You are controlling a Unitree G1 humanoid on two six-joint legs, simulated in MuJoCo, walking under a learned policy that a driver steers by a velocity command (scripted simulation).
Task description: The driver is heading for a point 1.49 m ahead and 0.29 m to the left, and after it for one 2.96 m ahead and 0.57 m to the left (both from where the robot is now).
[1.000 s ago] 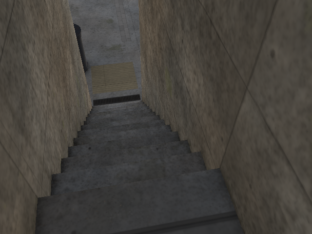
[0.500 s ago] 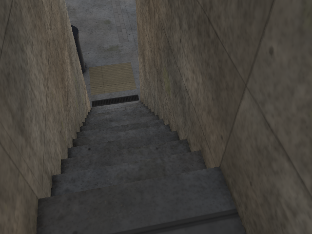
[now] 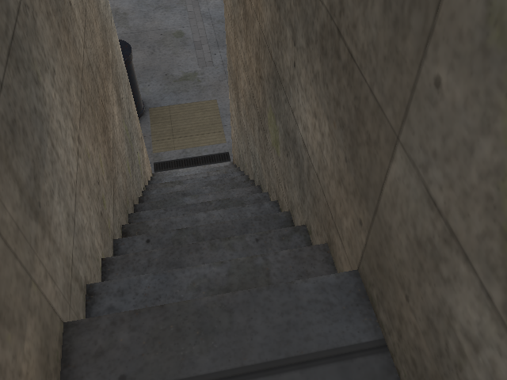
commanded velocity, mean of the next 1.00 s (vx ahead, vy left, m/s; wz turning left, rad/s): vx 0.00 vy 0.00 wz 0.00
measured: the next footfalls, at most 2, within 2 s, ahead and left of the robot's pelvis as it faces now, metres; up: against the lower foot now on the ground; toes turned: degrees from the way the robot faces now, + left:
left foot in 1.38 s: +0.05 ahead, +0.15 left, +0.00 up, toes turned +0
right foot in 1.78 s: +0.38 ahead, +0.00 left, +0.00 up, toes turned +0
